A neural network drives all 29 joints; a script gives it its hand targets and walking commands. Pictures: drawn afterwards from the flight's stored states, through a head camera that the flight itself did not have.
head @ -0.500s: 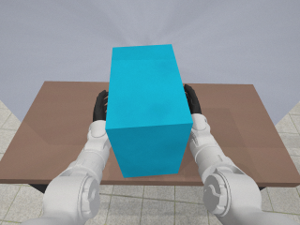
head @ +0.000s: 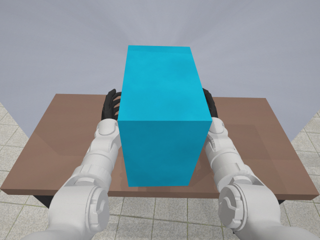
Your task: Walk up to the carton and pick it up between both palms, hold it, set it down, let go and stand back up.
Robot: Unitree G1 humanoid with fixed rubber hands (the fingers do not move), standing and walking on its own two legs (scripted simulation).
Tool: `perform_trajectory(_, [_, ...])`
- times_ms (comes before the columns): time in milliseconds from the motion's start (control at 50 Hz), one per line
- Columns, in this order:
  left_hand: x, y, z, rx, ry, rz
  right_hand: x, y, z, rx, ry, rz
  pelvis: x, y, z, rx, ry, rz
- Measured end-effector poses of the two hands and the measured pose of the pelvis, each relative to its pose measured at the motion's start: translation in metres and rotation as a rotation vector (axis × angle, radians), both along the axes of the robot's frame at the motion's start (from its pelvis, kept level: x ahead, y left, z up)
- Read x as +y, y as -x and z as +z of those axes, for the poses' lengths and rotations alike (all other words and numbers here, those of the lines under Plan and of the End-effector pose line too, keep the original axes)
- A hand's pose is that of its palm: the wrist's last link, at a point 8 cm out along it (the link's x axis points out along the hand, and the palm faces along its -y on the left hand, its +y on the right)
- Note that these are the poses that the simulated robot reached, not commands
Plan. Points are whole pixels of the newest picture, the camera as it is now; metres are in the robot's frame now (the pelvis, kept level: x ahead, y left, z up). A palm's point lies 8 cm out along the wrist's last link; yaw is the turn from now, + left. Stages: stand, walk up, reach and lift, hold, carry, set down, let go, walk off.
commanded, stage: reach and lift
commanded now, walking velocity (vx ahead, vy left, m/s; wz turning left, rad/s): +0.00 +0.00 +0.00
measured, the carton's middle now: (159, 117) +0.45 +0.00 +0.07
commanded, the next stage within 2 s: hold in 1.98 s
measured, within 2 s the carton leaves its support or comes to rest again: neither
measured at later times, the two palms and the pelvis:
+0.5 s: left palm (102, 101) +0.40 +0.14 +0.17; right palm (213, 106) +0.40 -0.13 +0.16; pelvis +0.00 +0.01 +0.01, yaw +0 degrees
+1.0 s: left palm (93, 103) +0.37 +0.15 +0.20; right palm (214, 107) +0.37 -0.12 +0.18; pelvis -0.02 +0.01 +0.01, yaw +0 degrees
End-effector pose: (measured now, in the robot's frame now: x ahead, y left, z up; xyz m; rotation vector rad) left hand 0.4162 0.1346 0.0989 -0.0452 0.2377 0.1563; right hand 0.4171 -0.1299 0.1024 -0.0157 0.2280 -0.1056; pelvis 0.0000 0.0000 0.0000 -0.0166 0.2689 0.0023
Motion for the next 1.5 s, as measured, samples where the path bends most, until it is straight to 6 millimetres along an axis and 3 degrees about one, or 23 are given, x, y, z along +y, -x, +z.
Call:
perform_trajectory(280, [0.002,0.005,0.036,0.011,0.006,0.000,0.001,0.009,0.021,0.014,-0.056,-0.008,0.008,0.005,0.003,-0.043,0.012,0.001])
perform_trajectory(640, [0.006,0.025,0.092,-0.024,-0.097,0.003,0.006,0.022,0.073,-0.024,-0.107,0.009,0.012,0.003,0.010,-0.164,0.017,0.006])
perform_trajectory(1040, [0.010,0.047,0.100,0.007,-0.117,0.005,0.011,0.043,0.076,0.004,-0.106,0.014,0.013,0.019,0.012,-0.217,0.020,0.008])
perform_trajectory(1500, [0.005,0.029,0.119,0.004,-0.119,0.003,0.006,0.025,0.091,-0.005,-0.109,0.006,0.009,0.007,0.015,-0.192,0.015,0.008])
